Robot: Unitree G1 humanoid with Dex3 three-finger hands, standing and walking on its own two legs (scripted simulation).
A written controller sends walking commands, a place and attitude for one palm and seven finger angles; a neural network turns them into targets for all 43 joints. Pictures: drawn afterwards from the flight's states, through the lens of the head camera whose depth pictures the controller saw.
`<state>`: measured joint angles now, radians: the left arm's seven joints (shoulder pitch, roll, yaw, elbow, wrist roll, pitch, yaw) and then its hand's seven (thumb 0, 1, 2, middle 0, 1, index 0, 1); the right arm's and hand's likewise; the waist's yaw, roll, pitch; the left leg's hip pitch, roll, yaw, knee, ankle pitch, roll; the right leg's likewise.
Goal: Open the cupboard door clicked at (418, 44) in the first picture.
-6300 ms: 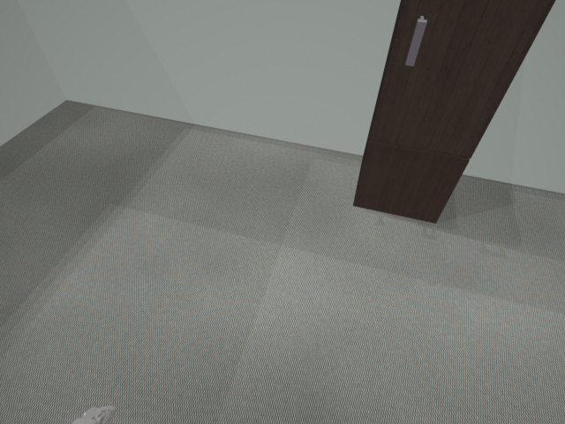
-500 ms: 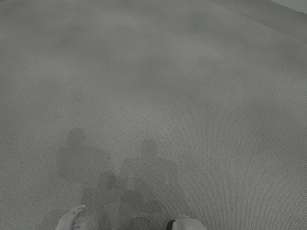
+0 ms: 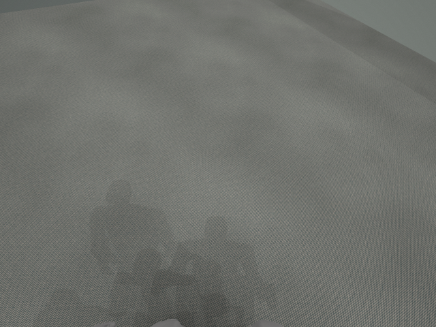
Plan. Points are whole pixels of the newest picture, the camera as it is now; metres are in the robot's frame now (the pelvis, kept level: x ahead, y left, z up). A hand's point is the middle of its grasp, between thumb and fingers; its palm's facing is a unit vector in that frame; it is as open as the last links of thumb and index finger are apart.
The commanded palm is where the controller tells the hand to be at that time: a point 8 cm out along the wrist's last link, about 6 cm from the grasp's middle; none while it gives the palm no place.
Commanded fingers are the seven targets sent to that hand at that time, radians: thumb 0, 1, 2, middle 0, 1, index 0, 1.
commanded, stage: turn to face it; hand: left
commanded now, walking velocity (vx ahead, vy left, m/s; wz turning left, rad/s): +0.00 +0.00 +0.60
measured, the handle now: out of the picture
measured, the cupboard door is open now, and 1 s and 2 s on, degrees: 0 0 0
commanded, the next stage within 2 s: none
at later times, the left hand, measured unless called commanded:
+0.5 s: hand out of the picture +0.03 +0.14 -0.13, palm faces +0.30 -0.91 -0.30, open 7.4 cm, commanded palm none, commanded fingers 0.00 0.90 0.90 -0.20 -0.30 -0.20 -0.30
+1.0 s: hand out of the picture -0.15 +0.12 -0.17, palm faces +0.61 -0.74 -0.27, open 7.4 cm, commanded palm none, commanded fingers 0.00 0.90 0.90 -0.20 -0.30 -0.20 -0.30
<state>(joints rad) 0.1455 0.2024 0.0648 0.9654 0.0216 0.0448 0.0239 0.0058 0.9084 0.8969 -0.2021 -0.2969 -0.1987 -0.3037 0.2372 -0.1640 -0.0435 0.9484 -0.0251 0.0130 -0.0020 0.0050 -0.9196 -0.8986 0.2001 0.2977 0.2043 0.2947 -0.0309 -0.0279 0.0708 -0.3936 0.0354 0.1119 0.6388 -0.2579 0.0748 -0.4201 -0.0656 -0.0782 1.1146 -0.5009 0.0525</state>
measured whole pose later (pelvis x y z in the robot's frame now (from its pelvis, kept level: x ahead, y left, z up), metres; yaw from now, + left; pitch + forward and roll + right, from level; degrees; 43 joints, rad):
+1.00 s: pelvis -0.03 -0.07 +0.00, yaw +36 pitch +1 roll +1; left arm 0.26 0.27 0.07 0.94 0.02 0.06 0.02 0.01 0.90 0.90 -0.20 -0.30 -0.20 -0.30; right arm 0.10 -0.23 -0.06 0.89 -0.01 0.03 0.03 0.01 -0.91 -0.90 0.20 0.30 0.20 0.29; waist 0.04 -0.05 0.10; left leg -0.28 0.02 0.09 0.61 -0.34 0.02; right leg -0.38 -0.18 -0.18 0.94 -0.54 0.07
